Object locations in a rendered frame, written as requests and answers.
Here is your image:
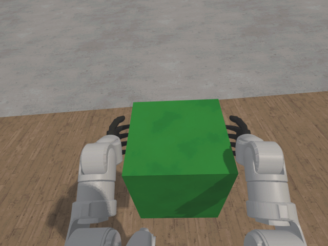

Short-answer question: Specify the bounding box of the left robot thigh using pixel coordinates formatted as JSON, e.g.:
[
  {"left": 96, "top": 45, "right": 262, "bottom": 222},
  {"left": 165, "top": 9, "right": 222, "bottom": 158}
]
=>
[{"left": 126, "top": 231, "right": 156, "bottom": 246}]

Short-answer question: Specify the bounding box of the robot right forearm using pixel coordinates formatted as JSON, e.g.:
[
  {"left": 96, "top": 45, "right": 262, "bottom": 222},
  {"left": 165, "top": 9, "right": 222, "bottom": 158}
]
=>
[{"left": 235, "top": 134, "right": 307, "bottom": 246}]

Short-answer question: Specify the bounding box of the robot left forearm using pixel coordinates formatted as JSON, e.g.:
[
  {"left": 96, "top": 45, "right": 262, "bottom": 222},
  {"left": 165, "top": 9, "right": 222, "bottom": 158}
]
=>
[{"left": 64, "top": 135, "right": 123, "bottom": 246}]

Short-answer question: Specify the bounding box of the robot left hand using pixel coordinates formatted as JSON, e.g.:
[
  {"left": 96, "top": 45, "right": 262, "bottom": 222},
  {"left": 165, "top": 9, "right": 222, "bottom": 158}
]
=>
[{"left": 107, "top": 116, "right": 130, "bottom": 155}]

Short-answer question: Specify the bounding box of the left robot upper arm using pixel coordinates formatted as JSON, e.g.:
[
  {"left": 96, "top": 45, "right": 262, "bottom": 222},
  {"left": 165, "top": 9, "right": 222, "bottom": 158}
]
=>
[{"left": 66, "top": 227, "right": 121, "bottom": 246}]

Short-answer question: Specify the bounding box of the right robot upper arm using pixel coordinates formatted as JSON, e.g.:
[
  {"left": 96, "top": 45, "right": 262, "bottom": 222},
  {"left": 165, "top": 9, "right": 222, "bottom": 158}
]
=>
[{"left": 243, "top": 229, "right": 305, "bottom": 246}]

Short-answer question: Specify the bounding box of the carton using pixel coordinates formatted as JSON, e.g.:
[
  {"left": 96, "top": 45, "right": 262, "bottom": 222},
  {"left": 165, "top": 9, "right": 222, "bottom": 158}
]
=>
[{"left": 122, "top": 99, "right": 238, "bottom": 218}]

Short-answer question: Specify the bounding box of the robot right hand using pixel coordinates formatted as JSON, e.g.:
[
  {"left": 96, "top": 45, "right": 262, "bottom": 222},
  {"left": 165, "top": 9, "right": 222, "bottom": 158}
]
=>
[{"left": 226, "top": 115, "right": 251, "bottom": 156}]

